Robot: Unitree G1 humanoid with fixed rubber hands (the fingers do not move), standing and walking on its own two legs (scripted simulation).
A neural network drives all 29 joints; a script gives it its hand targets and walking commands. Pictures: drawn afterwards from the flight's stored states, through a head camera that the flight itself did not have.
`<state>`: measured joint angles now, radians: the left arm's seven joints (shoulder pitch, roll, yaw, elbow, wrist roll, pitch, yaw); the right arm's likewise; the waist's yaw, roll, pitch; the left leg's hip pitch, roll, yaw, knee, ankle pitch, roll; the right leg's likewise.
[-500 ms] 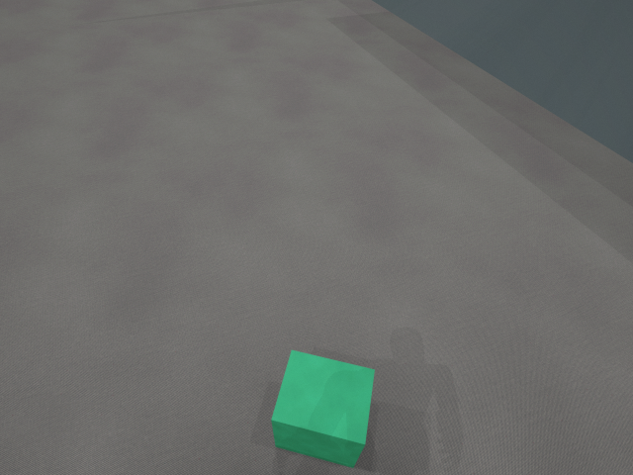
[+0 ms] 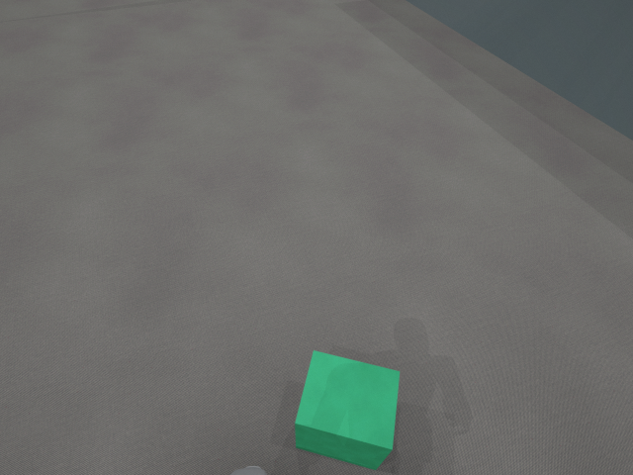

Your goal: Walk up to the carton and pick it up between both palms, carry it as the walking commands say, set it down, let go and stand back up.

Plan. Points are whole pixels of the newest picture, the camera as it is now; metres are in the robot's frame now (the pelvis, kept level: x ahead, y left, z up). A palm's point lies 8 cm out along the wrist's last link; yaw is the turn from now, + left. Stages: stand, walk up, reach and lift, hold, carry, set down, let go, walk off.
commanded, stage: walk up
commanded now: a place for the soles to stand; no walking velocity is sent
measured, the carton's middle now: (345, 411) +0.39 -0.07 -0.63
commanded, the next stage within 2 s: none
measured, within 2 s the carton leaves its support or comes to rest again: neither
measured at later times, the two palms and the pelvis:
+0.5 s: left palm out of the picture +0.10 +0.30 -0.11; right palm out of the picture +0.02 -0.20 -0.12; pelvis +0.00 +0.06 +0.01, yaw -10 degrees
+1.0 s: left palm out of the picture +0.09 +0.29 -0.11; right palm out of the picture +0.00 -0.21 -0.12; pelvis +0.00 +0.05 +0.01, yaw -16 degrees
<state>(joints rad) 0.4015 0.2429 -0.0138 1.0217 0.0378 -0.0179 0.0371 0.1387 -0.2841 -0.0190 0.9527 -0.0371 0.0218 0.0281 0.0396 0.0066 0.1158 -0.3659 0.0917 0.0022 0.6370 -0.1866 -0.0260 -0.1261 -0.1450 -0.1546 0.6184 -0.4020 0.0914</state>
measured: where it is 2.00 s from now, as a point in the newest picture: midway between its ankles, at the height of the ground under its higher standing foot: outside the picture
